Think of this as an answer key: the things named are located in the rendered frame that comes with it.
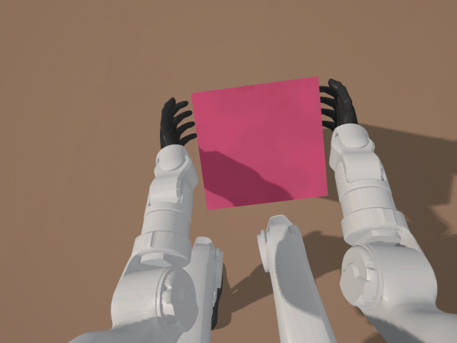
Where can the left robot hand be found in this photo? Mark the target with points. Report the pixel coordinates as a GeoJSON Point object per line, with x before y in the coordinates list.
{"type": "Point", "coordinates": [169, 133]}

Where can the robot left forearm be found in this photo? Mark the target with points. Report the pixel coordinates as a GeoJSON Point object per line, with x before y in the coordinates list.
{"type": "Point", "coordinates": [164, 239]}

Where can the robot left foot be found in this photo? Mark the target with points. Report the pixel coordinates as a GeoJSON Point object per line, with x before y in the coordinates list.
{"type": "Point", "coordinates": [215, 308]}

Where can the right robot thigh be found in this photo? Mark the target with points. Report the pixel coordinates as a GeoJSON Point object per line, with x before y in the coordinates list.
{"type": "Point", "coordinates": [300, 312]}

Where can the robot right upper arm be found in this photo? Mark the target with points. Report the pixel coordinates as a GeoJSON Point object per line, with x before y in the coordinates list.
{"type": "Point", "coordinates": [395, 288]}

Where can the right robot hand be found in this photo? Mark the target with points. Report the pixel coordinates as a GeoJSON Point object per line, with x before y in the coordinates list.
{"type": "Point", "coordinates": [344, 112]}

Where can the robot left upper arm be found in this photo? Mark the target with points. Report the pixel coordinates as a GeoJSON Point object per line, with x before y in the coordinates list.
{"type": "Point", "coordinates": [149, 306]}

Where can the robot right forearm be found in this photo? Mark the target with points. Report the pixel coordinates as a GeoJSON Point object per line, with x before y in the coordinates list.
{"type": "Point", "coordinates": [369, 212]}

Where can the carton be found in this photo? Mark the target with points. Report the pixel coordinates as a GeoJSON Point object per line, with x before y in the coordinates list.
{"type": "Point", "coordinates": [261, 143]}

